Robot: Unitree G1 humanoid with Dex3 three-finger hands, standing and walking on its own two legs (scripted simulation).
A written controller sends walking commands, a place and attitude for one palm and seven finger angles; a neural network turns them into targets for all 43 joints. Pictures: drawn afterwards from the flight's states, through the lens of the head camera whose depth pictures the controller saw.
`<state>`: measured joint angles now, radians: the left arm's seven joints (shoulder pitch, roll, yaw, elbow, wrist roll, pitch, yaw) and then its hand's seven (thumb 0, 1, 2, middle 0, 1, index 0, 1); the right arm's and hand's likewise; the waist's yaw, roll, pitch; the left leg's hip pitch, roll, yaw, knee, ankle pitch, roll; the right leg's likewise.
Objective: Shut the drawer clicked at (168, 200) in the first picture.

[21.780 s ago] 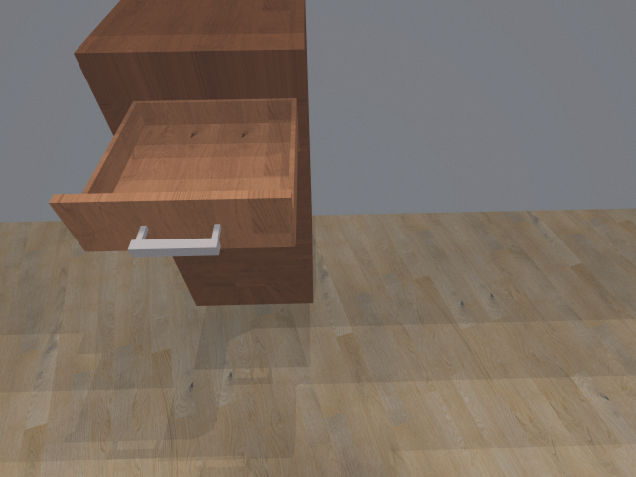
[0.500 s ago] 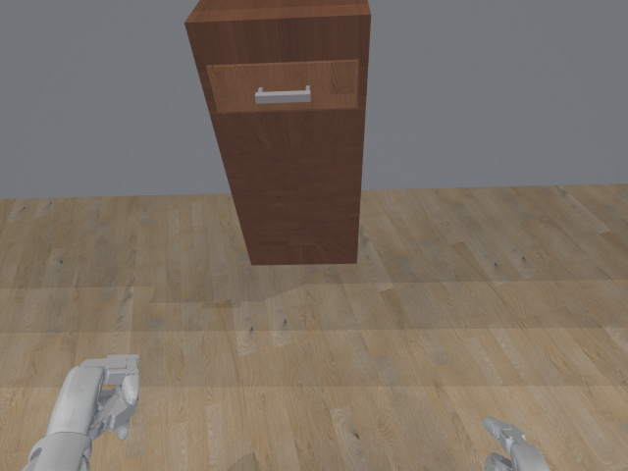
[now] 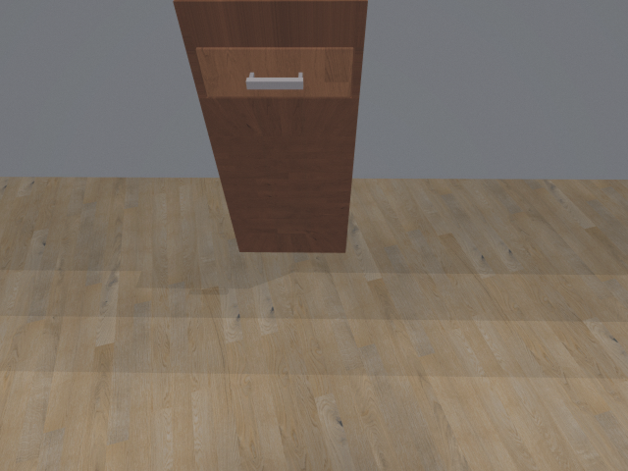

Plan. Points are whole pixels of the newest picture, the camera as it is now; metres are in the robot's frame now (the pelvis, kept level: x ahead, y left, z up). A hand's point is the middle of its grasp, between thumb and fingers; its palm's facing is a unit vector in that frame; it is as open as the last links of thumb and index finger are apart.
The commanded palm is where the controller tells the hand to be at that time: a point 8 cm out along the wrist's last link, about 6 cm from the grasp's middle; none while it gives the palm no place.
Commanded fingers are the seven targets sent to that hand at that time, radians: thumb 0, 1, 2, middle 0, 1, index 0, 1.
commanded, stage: let the arm hang, fingers relaxed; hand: left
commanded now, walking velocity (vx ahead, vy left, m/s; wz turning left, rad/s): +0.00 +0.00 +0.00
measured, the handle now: (275, 79) +0.98 +0.16 -0.01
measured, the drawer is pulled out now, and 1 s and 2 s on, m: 0.00 0.00 0.00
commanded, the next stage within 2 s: look to check the result in 0.48 s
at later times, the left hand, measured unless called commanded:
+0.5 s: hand out of the picture +0.07 +0.18 -0.17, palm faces -0.02 -0.97 -0.23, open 7.3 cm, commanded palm none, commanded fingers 0.00 0.90 0.90 -0.20 -0.30 -0.20 -0.30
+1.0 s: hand out of the picture +0.06 +0.19 -0.16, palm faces -0.01 -0.96 -0.27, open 7.4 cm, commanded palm none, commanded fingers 0.00 0.90 0.90 -0.20 -0.30 -0.20 -0.30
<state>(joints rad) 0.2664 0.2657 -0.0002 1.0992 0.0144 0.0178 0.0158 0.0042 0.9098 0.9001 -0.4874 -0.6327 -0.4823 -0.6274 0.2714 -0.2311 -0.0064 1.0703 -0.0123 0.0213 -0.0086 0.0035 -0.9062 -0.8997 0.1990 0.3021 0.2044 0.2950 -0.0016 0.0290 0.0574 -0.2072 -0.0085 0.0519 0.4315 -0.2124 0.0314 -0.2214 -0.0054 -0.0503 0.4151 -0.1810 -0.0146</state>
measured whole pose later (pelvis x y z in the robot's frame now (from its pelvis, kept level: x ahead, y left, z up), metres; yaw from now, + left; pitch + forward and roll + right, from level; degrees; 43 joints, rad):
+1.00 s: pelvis +0.03 -0.02 +0.00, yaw -1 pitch -1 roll +0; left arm 0.19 0.22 0.01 1.15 0.01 -0.01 0.02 0.00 0.91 0.90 -0.20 -0.30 -0.20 -0.30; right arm 0.21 -0.22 -0.01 1.14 -0.01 0.00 -0.02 0.00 -0.91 -0.90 0.20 0.30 0.20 0.30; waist -0.01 0.02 0.04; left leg -0.11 0.01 0.05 0.35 -0.21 0.00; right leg -0.14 0.02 -0.05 0.35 -0.19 -0.03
